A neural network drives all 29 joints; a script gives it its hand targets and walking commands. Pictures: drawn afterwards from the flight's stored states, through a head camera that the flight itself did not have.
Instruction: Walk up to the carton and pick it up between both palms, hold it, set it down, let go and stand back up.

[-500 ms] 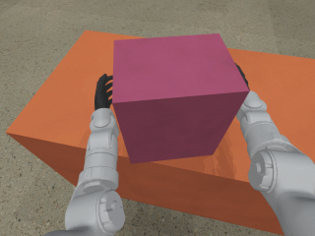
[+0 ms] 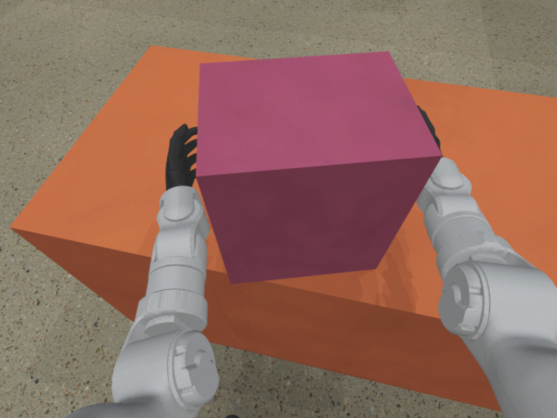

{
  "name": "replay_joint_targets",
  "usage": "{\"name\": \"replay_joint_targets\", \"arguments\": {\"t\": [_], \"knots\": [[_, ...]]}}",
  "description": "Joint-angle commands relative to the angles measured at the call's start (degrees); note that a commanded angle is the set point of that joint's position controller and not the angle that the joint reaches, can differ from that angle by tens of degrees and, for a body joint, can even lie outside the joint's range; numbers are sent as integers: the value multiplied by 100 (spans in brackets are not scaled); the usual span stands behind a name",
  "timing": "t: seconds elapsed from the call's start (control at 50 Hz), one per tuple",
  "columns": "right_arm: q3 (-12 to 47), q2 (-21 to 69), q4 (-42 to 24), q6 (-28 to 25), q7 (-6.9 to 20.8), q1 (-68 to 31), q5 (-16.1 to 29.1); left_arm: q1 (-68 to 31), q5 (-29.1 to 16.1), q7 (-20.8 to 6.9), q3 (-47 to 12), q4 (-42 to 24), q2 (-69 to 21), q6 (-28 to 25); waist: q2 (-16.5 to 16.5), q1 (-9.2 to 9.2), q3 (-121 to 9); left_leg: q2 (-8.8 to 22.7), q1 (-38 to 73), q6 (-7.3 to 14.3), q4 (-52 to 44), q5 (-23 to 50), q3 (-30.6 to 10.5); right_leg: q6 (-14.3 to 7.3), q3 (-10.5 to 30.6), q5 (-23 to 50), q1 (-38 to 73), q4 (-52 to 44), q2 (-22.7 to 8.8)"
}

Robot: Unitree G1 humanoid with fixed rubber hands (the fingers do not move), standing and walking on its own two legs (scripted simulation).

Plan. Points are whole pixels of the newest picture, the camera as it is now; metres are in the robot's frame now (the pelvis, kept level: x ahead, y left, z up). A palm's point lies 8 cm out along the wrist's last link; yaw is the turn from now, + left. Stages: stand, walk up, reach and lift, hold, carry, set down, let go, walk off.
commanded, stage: reach and lift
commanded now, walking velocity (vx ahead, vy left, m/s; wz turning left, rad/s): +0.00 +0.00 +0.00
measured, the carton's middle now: (300, 181) +0.44 +0.07 +0.05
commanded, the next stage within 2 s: none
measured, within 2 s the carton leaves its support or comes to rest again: leaves its support in 0.60 s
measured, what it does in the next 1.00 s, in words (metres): stands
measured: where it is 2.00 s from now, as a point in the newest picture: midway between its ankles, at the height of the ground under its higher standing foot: outside the picture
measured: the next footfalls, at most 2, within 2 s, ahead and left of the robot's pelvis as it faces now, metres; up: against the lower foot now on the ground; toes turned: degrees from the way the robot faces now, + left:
none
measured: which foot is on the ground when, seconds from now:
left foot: down 0.00-1.00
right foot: down 0.00-1.00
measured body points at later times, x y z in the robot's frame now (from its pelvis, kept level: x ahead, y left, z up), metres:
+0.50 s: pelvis -0.01 +0.00 +0.00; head +0.05 +0.02 +0.45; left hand +0.38 +0.24 +0.09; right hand +0.48 -0.10 +0.11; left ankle -0.01 +0.17 -0.75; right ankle +0.00 -0.12 -0.75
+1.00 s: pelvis -0.01 +0.01 +0.00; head -0.01 +0.02 +0.45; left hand +0.39 +0.23 +0.14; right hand +0.45 -0.12 +0.16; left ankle -0.01 +0.17 -0.75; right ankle +0.00 -0.12 -0.75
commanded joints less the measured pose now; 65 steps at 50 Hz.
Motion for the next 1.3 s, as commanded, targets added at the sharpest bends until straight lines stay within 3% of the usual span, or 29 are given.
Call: {"name": "replay_joint_targets", "arguments": {"t": [0.0,0.08,0.2,0.24,0.28,0.34,0.36,0.4,0.42,0.46,0.52,0.54,0.58,0.6,0.66,0.68,0.8,0.94,0.96,0.98,1.0,1.06,1.1,1.14,1.16,1.18,1.22,1.24,1.28], "knots": [[932,2572,-558,-360,555,-2872,-147,-2601,-87,-354,-1712,-86,-1848,-151,-331,88,-3001,-676,913,233,365,2318,696,12,-375,1680,1758,238,213],[1039,2642,-432,-482,472,-2795,-129,-2659,-140,-398,-1769,-60,-1851,-257,-526,10,-3019,-657,720,251,356,2182,668,87,-403,2067,2001,341,222],[1225,2610,-474,-680,374,-3049,-23,-2768,-175,-399,-1917,116,-1933,-340,-396,-3,-3115,-629,715,204,389,2272,645,60,-404,2308,2067,353,234],[1391,2715,-647,-776,326,-3086,127,-2742,-224,-400,-2028,-100,-1994,-362,-365,8,-3306,-647,661,180,444,2430,634,73,-401,2810,2283,487,211],[1494,2676,-571,-782,303,-3078,147,-2848,-308,-390,-2122,-141,-1989,-387,-420,-98,-3352,-616,690,184,427,2418,598,78,-431,2808,2230,467,219],[1418,2574,-672,-705,301,-3303,136,-3005,-363,-383,-2164,15,-1928,-279,-478,-176,-3258,-638,699,215,356,2003,565,105,-446,2133,1990,329,213],[1484,2647,-708,-687,288,-3211,175,-3060,-326,-382,-2119,-120,-1935,-295,-370,-96,-3287,-639,786,239,365,2034,569,76,-425,2078,2002,324,205],[1541,2693,-845,-694,292,-3277,213,-3268,-435,-387,-2350,-434,-2092,-292,-230,-166,-3705,-627,1037,177,435,2217,558,63,-468,2094,1968,328,209],[1520,2656,-868,-708,289,-3436,286,-3221,-441,-366,-2335,-221,-2049,-248,-235,-117,-3673,-612,1048,149,464,2275,533,81,-460,2058,1883,330,271],[1472,2624,-892,-553,267,-3266,336,-3197,-576,-385,-2505,-248,-2066,-112,-277,-339,-3644,-648,1183,174,445,2095,535,71,-500,1809,1722,250,226],[1532,2789,-1150,-529,280,-3586,426,-3603,-730,-316,-2716,-502,-2250,-95,-120,-231,-4143,-617,1450,106,565,2368,475,18,-462,1771,1546,266,283],[1454,2719,-1184,-527,299,-3678,429,-3800,-784,-292,-2804,-567,-2286,-78,20,-341,-4242,-633,1558,69,614,2394,458,23,-520,1649,1419,264,283],[1389,2690,-971,-395,293,-3516,428,-3763,-754,-270,-2775,-482,-2175,14,-11,-391,-4005,-620,1753,62,609,2312,428,42,-522,1424,1293,170,311],[1493,2730,-1290,-415,308,-3667,545,-3829,-852,-259,-2904,-743,-2254,16,-9,-369,-4151,-575,1820,56,662,2503,420,32,-533,1580,1268,217,317],[1308,2500,-1013,-175,290,-3535,439,-3468,-734,-309,-2690,-153,-2147,309,-242,-474,-3302,-606,1625,140,461,1767,389,9,-520,925,1282,-7,286],[1397,2686,-1230,-182,283,-3550,594,-3540,-840,-332,-2787,-428,-2190,322,-283,-468,-3471,-584,1659,142,496,1823,385,48,-461,1082,1393,62,325],[1488,2760,-1412,264,233,-3414,775,-3440,-660,-445,-2415,-359,-1963,788,-391,-507,-2703,-694,1381,284,297,1503,432,175,-345,1144,1878,34,215],[1792,3054,-2108,432,230,-3819,1035,-3829,-543,-531,-2337,-731,-1953,993,-12,-375,-2872,-736,1365,285,326,1632,386,198,-260,1476,2238,203,155],[1762,3045,-2015,475,197,-3675,1055,-3822,-673,-556,-2488,-644,-2055,1020,-7,-579,-2831,-741,1477,272,313,1555,348,201,-312,1284,2134,121,187],[2036,3084,-2274,487,208,-3729,1161,-3757,-655,-553,-2476,-840,-2033,1006,-100,-468,-2965,-736,1567,263,357,1805,342,179,-294,1576,2254,177,192],[2073,3110,-2195,486,198,-3670,1234,-3863,-683,-534,-2593,-1049,-2036,1016,0,-497,-3104,-737,1648,240,394,1926,309,200,-312,1628,2216,209,203],[2017,3085,-2157,685,159,-3449,1279,-3731,-769,-565,-2769,-912,-2135,1218,-36,-705,-2880,-721,1817,235,390,1713,260,169,-328,1213,1940,87,235],[2066,3097,-2460,828,124,-3370,1333,-3581,-849,-605,-2837,-1091,-2133,1375,-193,-742,-2855,-713,1847,285,394,1648,223,168,-352,1119,1977,29,241],[2041,3033,-2496,895,101,-3514,1376,-3740,-897,-636,-2899,-986,-2185,1480,-105,-801,-2743,-697,1945,251,431,1533,234,162,-369,882,1764,10,281],[1921,3046,-2450,1011,81,-3331,1387,-3633,-960,-636,-2982,-970,-2202,1569,-144,-959,-2610,-715,1948,234,396,1461,203,171,-350,853,1781,-15,277],[2058,3189,-2782,1038,65,-3444,1422,-3729,-1003,-665,-3096,-1213,-2257,1597,-154,-896,-2883,-720,1990,244,447,1632,187,183,-330,1046,1938,54,277],[1960,3087,-2759,1113,33,-3489,1501,-3858,-1104,-666,-3261,-1260,-2249,1679,116,-1053,-2855,-761,2033,150,527,1725,157,161,-317,1195,1945,76,301],[2046,3164,-2761,1158,31,-3478,1534,-3887,-1086,-681,-3214,-1301,-2211,1721,15,-1058,-2771,-770,2026,131,538,1689,156,176,-332,1203,1989,92,311],[2154,3208,-2962,1195,-10,-3576,1673,-3995,-1173,-650,-3465,-1581,-2319,1776,203,-1139,-2872,-748,2135,84,624,1954,134,158,-320,1373,2015,121,309]]}}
